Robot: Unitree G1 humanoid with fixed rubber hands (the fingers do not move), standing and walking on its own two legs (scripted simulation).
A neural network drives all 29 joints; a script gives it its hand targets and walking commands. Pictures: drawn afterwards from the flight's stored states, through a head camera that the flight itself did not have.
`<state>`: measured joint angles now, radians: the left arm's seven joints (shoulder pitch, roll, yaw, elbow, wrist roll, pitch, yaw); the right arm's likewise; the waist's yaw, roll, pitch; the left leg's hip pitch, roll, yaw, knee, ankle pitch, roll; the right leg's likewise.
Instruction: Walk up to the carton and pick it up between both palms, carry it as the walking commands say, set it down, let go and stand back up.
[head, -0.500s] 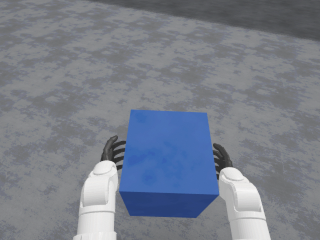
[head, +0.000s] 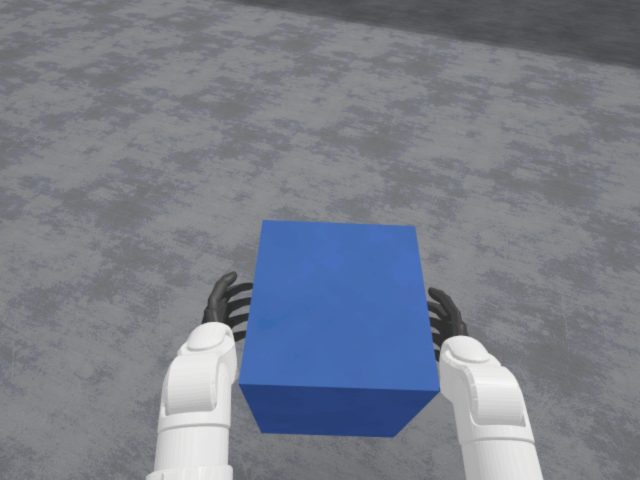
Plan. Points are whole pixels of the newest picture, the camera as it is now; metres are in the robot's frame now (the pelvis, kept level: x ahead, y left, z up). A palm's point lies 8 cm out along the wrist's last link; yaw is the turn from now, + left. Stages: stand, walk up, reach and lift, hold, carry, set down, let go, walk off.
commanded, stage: carry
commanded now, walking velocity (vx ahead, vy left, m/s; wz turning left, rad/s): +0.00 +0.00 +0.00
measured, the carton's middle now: (333, 336) +0.31 +0.00 -0.03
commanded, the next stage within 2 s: hold in 0.20 s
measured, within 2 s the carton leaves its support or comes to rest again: neither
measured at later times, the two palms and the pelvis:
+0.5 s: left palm (218, 320) +0.30 +0.14 +0.05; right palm (454, 339) +0.27 -0.15 +0.03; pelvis +0.02 +0.01 +0.01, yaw -1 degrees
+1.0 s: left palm (205, 324) +0.29 +0.16 +0.05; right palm (445, 351) +0.26 -0.13 +0.03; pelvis -0.02 +0.03 +0.00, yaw +0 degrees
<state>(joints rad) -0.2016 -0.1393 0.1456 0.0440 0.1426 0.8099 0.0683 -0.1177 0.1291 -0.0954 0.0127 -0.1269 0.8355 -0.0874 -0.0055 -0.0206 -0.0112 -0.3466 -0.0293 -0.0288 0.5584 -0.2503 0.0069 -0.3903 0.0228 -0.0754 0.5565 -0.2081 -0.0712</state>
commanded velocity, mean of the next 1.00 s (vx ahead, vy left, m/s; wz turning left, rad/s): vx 0.00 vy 0.00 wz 0.00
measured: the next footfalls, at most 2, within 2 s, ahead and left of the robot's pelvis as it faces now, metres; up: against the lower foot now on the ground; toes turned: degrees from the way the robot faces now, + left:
none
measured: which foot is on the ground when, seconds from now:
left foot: down 0.00-1.00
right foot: down 0.00-1.00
